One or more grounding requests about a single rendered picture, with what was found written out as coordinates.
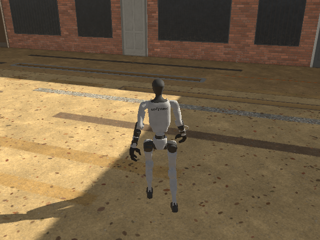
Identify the robot right shin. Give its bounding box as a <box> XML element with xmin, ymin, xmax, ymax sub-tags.
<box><xmin>169</xmin><ymin>169</ymin><xmax>177</xmax><ymax>206</ymax></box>

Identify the robot right foot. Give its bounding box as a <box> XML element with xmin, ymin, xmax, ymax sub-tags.
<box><xmin>170</xmin><ymin>202</ymin><xmax>178</xmax><ymax>213</ymax></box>

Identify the robot left hand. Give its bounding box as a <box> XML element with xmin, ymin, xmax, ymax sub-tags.
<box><xmin>129</xmin><ymin>147</ymin><xmax>141</xmax><ymax>162</ymax></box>

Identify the robot right upper arm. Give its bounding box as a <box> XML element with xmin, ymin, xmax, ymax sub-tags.
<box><xmin>169</xmin><ymin>100</ymin><xmax>183</xmax><ymax>127</ymax></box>

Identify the robot right forearm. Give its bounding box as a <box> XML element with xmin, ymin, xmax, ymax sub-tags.
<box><xmin>178</xmin><ymin>119</ymin><xmax>186</xmax><ymax>136</ymax></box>

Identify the robot left forearm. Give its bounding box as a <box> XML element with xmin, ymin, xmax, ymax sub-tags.
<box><xmin>130</xmin><ymin>122</ymin><xmax>141</xmax><ymax>148</ymax></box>

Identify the robot left upper arm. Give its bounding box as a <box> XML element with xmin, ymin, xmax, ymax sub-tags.
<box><xmin>136</xmin><ymin>101</ymin><xmax>149</xmax><ymax>130</ymax></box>

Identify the robot right hand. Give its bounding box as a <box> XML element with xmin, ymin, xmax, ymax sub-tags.
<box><xmin>175</xmin><ymin>134</ymin><xmax>187</xmax><ymax>143</ymax></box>

